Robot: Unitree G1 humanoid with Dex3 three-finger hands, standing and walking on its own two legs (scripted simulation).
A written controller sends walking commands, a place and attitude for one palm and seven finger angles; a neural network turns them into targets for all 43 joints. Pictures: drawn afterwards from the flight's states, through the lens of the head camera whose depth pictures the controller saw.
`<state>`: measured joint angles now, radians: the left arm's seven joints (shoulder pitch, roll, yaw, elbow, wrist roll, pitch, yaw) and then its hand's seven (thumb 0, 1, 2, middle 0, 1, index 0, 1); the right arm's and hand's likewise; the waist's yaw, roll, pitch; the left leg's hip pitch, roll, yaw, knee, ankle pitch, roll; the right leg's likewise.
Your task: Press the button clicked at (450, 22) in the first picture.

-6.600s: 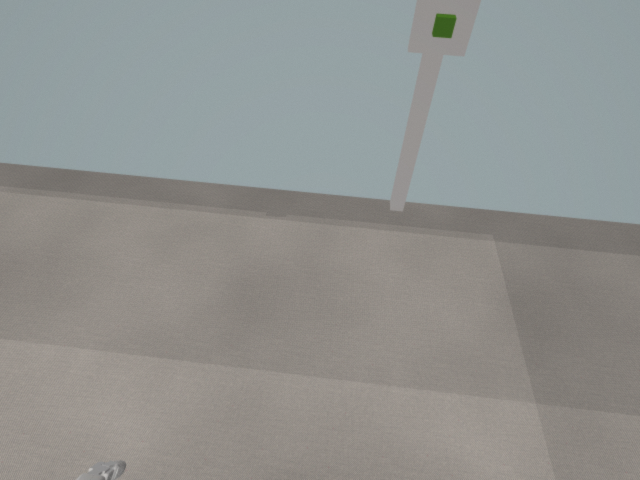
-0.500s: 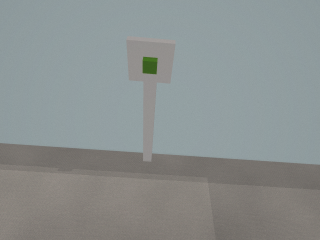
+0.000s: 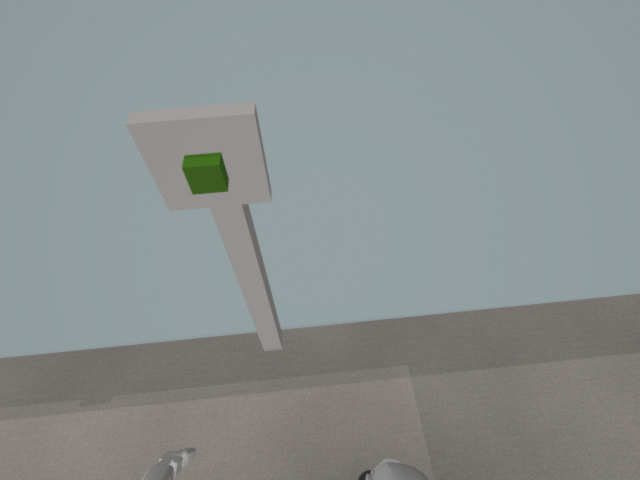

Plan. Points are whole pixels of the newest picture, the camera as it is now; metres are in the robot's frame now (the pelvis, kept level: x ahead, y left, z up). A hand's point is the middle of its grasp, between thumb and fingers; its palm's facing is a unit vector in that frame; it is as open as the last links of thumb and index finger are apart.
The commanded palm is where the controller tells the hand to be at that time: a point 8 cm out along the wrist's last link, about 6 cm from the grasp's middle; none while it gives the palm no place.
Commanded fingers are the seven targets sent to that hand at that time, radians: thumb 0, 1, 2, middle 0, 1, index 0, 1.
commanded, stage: come to a stop and stand still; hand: left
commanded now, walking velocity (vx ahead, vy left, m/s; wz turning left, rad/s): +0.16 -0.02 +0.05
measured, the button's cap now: (206, 172) +0.54 +0.18 +0.07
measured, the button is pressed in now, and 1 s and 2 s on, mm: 0 0 0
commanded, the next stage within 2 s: look again from close up in 1.26 s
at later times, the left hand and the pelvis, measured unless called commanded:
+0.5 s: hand out of the picture +0.07 +0.20 -0.17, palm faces +0.09 -0.97 -0.21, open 7.4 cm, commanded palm none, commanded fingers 0.00 0.90 0.90 -0.20 -0.30 -0.20 -0.30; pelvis +0.04 +0.01 +0.01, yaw +1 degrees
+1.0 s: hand out of the picture +0.02 +0.17 -0.15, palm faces +0.01 -0.98 -0.20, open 7.4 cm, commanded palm none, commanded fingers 0.00 0.90 0.90 -0.20 -0.30 -0.20 -0.30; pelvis +0.01 +0.00 +0.02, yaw +0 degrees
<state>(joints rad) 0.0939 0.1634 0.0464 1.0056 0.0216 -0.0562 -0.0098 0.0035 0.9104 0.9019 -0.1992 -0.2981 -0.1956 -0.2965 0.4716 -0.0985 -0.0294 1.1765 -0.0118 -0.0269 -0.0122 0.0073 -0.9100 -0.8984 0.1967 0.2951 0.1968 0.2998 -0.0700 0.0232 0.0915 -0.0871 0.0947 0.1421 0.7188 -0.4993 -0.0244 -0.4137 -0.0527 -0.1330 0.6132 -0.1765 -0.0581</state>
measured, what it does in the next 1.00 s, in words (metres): steps on the spot: left foot, then right foot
